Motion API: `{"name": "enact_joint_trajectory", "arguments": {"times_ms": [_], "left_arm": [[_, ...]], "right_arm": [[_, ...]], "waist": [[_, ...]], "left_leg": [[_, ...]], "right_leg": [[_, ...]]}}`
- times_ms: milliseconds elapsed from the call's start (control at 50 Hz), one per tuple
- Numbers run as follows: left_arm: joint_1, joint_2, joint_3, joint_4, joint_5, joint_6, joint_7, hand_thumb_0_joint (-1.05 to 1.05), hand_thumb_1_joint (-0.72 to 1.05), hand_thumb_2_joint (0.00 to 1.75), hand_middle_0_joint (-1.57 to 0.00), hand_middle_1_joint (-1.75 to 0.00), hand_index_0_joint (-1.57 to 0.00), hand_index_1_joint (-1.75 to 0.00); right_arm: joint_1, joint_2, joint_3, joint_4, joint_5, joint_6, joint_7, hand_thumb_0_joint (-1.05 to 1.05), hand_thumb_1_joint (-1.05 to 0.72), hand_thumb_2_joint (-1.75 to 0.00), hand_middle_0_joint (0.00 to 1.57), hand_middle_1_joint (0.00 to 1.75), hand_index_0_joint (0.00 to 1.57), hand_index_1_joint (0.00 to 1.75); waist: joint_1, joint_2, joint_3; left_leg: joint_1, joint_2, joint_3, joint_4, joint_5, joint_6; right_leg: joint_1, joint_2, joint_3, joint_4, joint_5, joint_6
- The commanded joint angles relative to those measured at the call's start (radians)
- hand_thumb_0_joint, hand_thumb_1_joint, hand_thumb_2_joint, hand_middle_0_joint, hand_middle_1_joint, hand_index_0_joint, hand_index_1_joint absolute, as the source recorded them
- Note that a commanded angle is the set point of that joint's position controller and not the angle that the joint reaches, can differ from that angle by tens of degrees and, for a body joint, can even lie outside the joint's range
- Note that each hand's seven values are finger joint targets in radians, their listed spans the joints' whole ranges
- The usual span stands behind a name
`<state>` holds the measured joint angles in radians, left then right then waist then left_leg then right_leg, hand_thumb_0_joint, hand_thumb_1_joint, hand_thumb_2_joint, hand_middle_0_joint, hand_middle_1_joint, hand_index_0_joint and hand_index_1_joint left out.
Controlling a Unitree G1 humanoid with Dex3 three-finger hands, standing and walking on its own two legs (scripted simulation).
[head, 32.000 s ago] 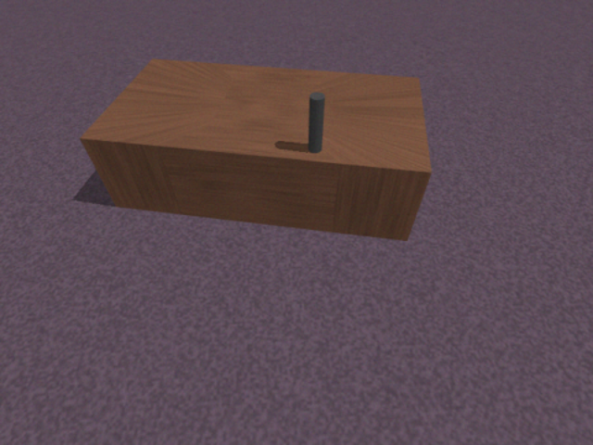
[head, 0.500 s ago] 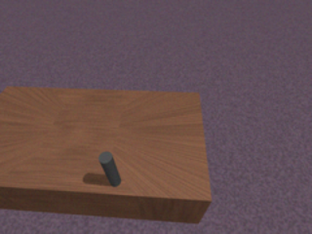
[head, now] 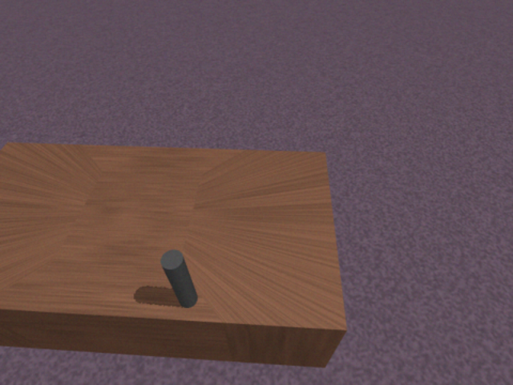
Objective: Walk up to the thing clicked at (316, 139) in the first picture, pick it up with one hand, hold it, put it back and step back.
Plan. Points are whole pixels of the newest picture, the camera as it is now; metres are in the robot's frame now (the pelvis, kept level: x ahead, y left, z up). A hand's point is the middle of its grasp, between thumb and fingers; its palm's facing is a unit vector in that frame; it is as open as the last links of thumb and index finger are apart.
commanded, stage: stand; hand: left
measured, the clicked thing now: (181, 281) +0.43 +0.21 -0.28
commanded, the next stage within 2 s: step back in 0.94 s
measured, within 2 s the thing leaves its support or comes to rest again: neither
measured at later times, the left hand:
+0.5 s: hand out of the picture +0.07 +0.25 -0.15, palm faces +0.00 -0.94 -0.35, open 7.4 cm
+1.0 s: hand out of the picture +0.08 +0.26 -0.15, palm faces +0.01 -0.93 -0.36, open 7.4 cm
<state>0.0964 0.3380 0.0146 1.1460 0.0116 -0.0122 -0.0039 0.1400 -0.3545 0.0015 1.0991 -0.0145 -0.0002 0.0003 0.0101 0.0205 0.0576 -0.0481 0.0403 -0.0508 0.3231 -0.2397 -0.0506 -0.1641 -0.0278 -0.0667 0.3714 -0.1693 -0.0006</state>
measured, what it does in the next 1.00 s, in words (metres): stands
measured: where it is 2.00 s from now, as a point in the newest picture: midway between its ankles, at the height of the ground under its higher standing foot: outside the picture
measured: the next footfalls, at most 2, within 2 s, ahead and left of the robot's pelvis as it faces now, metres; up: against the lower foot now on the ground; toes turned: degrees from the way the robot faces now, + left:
right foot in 1.68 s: -0.11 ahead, -0.03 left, +0.00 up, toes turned -1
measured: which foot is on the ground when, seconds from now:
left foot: down 0.00-1.00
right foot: down 0.00-1.00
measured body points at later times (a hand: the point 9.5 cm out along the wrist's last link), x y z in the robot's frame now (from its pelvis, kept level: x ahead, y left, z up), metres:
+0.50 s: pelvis +0.00 +0.00 +0.00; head +0.01 -0.01 +0.45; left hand +0.07 +0.30 -0.13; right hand +0.07 -0.30 -0.14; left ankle -0.04 +0.15 -0.75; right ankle +0.02 -0.12 -0.75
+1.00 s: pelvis -0.01 +0.00 +0.00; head +0.02 -0.01 +0.45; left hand +0.08 +0.31 -0.13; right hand +0.07 -0.30 -0.14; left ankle -0.04 +0.15 -0.74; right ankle +0.02 -0.12 -0.75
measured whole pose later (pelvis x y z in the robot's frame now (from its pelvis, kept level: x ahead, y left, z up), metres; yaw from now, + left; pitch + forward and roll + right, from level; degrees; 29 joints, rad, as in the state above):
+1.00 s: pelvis -0.01 +0.00 +0.00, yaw +0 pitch -2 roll +0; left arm 0.09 0.34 0.03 1.11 0.00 -0.01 0.00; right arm 0.12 -0.36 -0.01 1.08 0.00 0.01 0.01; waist 0.01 0.02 0.08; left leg -0.10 0.04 -0.05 0.40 -0.26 -0.04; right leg -0.20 -0.02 -0.06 0.40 -0.17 0.00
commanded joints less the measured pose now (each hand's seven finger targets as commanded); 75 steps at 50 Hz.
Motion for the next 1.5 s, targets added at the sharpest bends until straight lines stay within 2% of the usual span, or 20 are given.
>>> {"name": "enact_joint_trajectory", "arguments": {"times_ms": [0,760,900,920,940,980,1000,1020,1040,1120,1180,1200,1220,1240,1260,1280,1300,1360,1420,1480], "left_arm": [[-0.041,0.218,0.041,-0.059,-0.005,-0.018,0.012,0.0,0.9,0.9,-0.2,-0.3,-0.2,-0.3],[-0.036,0.223,0.039,-0.063,-0.004,-0.018,0.01,0.0,0.9,0.9,-0.2,-0.3,-0.2,-0.3],[-0.041,0.225,0.04,-0.064,-0.003,-0.018,0.009,0.0,0.9,0.9,-0.2,-0.3,-0.2,-0.3],[-0.045,0.286,0.085,-0.099,-0.018,-0.009,0.014,0.0,0.9,0.9,-0.2,-0.3,-0.2,-0.3],[-0.022,0.287,0.09,-0.113,-0.022,-0.007,0.019,0.0,0.9,0.9,-0.2,-0.3,-0.2,-0.3],[-0.013,0.307,0.101,-0.139,-0.022,-0.002,0.023,0.0,0.9,0.9,-0.2,-0.3,-0.2,-0.3],[-0.025,0.321,0.108,-0.152,-0.019,0.002,0.026,0.0,0.9,0.9,-0.2,-0.3,-0.2,-0.3],[-0.06,0.317,0.109,-0.185,-0.01,0.004,0.027,0.0,0.9,0.9,-0.2,-0.3,-0.2,-0.3],[-0.082,0.321,0.112,-0.21,0.005,0.005,0.028,0.0,0.9,0.9,-0.2,-0.3,-0.2,-0.3],[-0.147,0.29,0.102,-0.271,0.024,0.021,0.031,0.0,0.9,0.9,-0.2,-0.3,-0.2,-0.3],[-0.162,0.304,0.098,-0.309,0.013,0.039,0.033,0.0,0.9,0.9,-0.2,-0.3,-0.2,-0.3],[-0.157,0.279,0.091,-0.313,0.001,0.052,0.031,0.0,0.9,0.9,-0.2,-0.3,-0.2,-0.3],[-0.121,0.222,0.081,-0.323,-0.015,0.064,0.031,0.0,0.9,0.9,-0.2,-0.3,-0.2,-0.3],[-0.112,0.185,0.075,-0.324,-0.017,0.072,0.041,0.0,0.9,0.9,-0.2,-0.3,-0.2,-0.3],[-0.061,0.218,0.086,-0.303,-0.008,0.082,0.051,0.0,0.9,0.9,-0.2,-0.3,-0.2,-0.3],[-0.064,0.217,0.088,-0.299,-0.008,0.08,0.058,0.0,0.9,0.9,-0.2,-0.3,-0.2,-0.3],[-0.092,0.243,0.094,-0.295,-0.003,0.08,0.061,0.0,0.9,0.9,-0.2,-0.3,-0.2,-0.3],[0.016,0.241,0.09,-0.278,-0.018,0.076,0.053,0.0,0.9,0.9,-0.2,-0.3,-0.2,-0.3],[0.011,0.225,0.091,-0.306,0.001,0.06,0.043,0.0,0.9,0.9,-0.2,-0.3,-0.2,-0.3],[-0.025,0.217,0.09,-0.34,0.003,0.051,0.04,0.0,0.9,0.9,-0.2,-0.3,-0.2,-0.3]], "right_arm": [[-0.023,-0.2,-0.036,-0.052,-0.001,-0.018,-0.016,0.0,-0.9,-0.9,0.2,0.3,0.2,0.3],[-0.026,-0.206,-0.04,-0.05,0.0,-0.019,-0.015,0.0,-0.9,-0.9,0.2,0.3,0.2,0.3],[-0.02,-0.204,-0.042,-0.049,-0.002,-0.017,-0.011,0.0,-0.9,-0.9,0.2,0.3,0.2,0.3],[-0.06,-0.259,-0.064,-0.071,0.009,-0.002,-0.005,0.0,-0.9,-0.9,0.2,0.3,0.2,0.3],[-0.042,-0.234,-0.061,-0.088,0.017,0.002,-0.006,0.0,-0.9,-0.9,0.2,0.3,0.2,0.3],[-0.014,-0.218,-0.063,-0.107,0.026,0.01,-0.005,0.0,-0.9,-0.9,0.2,0.3,0.2,0.3],[-0.012,-0.212,-0.069,-0.117,0.027,0.02,-0.005,0.0,-0.9,-0.9,0.2,0.3,0.2,0.3],[0.004,-0.21,-0.077,-0.124,0.024,0.033,-0.001,0.0,-0.9,-0.9,0.2,0.3,0.2,0.3],[0.02,-0.219,-0.084,-0.136,0.019,0.044,0.003,0.0,-0.9,-0.9,0.2,0.3,0.2,0.3],[0.096,-0.218,-0.099,-0.156,0.025,0.053,0.014,0.0,-0.9,-0.9,0.2,0.3,0.2,0.3],[0.148,-0.217,-0.108,-0.16,0.006,0.042,0.005,0.0,-0.9,-0.9,0.2,0.3,0.2,0.3],[0.153,-0.22,-0.115,-0.15,-0.006,0.034,0.001,0.0,-0.9,-0.9,0.2,0.3,0.2,0.3],[0.118,-0.284,-0.131,-0.168,-0.03,0.026,-0.004,0.0,-0.9,-0.9,0.2,0.3,0.2,0.3],[0.074,-0.366,-0.144,-0.19,-0.043,0.021,-0.005,0.0,-0.9,-0.9,0.2,0.3,0.2,0.3],[0.041,-0.372,-0.143,-0.207,-0.043,0.018,-0.007,0.0,-0.9,-0.9,0.2,0.3,0.2,0.3],[0.032,-0.397,-0.143,-0.23,-0.032,0.018,-0.01,0.0,-0.9,-0.9,0.2,0.3,0.2,0.3],[-0.011,-0.368,-0.142,-0.241,-0.029,0.017,-0.015,0.0,-0.9,-0.9,0.2,0.3,0.2,0.3],[-0.072,-0.271,-0.12,-0.265,-0.031,0.009,-0.033,0.0,-0.9,-0.9,0.2,0.3,0.2,0.3],[0.03,-0.232,-0.124,-0.255,-0.013,0.008,-0.045,0.0,-0.9,-0.9,0.2,0.3,0.2,0.3],[0.065,-0.242,-0.127,-0.26,-0.007,0.013,-0.05,0.0,-0.9,-0.9,0.2,0.3,0.2,0.3]], "waist": [[-0.002,-0.011,-0.083],[-0.003,-0.016,-0.089],[-0.005,-0.026,-0.059],[0.004,-0.022,0.033],[-0.001,-0.042,-0.029],[-0.001,-0.098,-0.094],[-0.003,-0.134,-0.112],[-0.008,-0.195,-0.12],[-0.015,-0.189,-0.121],[-0.046,-0.214,-0.14],[-0.066,-0.214,-0.143],[-0.071,-0.147,-0.114],[-0.048,0.107,-0.088],[-0.032,0.231,-0.049],[-0.013,0.118,-0.067],[-0.046,0.216,-0.08],[-0.038,0.176,-0.072],[0.036,0.128,-0.089],[-0.015,0.118,-0.146],[-0.05,0.093,-0.111]], "left_leg": [[-0.083,0.083,-0.039,-0.055,0.182,0.051],[-0.075,0.089,-0.036,-0.061,0.181,0.051],[-0.099,0.086,-0.035,-0.064,0.112,0.058],[-0.174,0.054,-0.034,0.067,0.288,0.085],[-0.163,0.043,-0.006,0.131,0.337,0.084],[-0.168,-0.019,0.039,0.274,0.245,0.074],[-0.186,-0.056,0.051,0.384,0.094,0.071],[-0.213,-0.087,0.038,0.523,-0.226,0.08],[-0.217,-0.068,-0.007,0.634,-0.311,0.088],[-0.23,-0.048,-0.02,0.602,-0.262,0.099],[-0.206,-0.028,0.01,0.272,-0.091,0.085],[-0.173,-0.021,-0.001,0.129,0.047,0.067],[-0.162,0.11,-0.214,0.009,0.31,0.072],[-0.116,0.208,-0.383,-0.004,0.515,0.107],[-0.144,0.246,-0.341,0.055,0.61,0.165],[-0.2,0.292,-0.429,0.023,0.572,0.193],[-0.187,0.276,-0.379,0.024,0.516,0.207],[-0.02,0.142,-0.152,0.125,0.561,0.147],[0.169,0.151,-0.158,0.172,0.648,0.145],[0.174,0.194,-0.171,0.173,0.651,0.209]], "right_leg": [[0.112,-0.114,0.094,-0.043,0.186,-0.018],[0.113,-0.112,0.098,-0.045,0.193,-0.021],[0.09,-0.109,0.109,-0.067,0.099,-0.023],[0.048,-0.113,0.131,0.008,0.345,-0.032],[0.078,-0.132,0.132,0.031,0.448,-0.059],[0.098,-0.21,0.198,0.017,0.521,-0.131],[0.073,-0.271,0.242,-0.007,0.512,-0.188],[0.029,-0.337,0.302,-0.035,0.459,-0.239],[-0.031,-0.361,0.309,-0.038,0.379,-0.265],[-0.092,-0.281,0.196,0.054,0.3,-0.216],[-0.054,-0.256,0.193,0.181,0.282,-0.154],[-0.102,-0.2,0.165,0.267,0.188,-0.116],[-0.195,-0.034,0.098,0.446,-0.03,-0.059],[-0.37,0.134,0.161,0.567,-0.446,-0.028],[-0.34,0.127,0.245,0.684,-0.484,-0.027],[-0.322,0.148,0.277,0.743,-0.502,-0.022],[-0.33,0.141,0.309,0.798,-0.445,-0.029],[-0.431,0.14,0.3,0.847,-0.267,-0.021],[-0.425,0.113,0.243,0.739,-0.265,0.013],[-0.391,0.1,0.223,0.599,-0.319,0.029]]}}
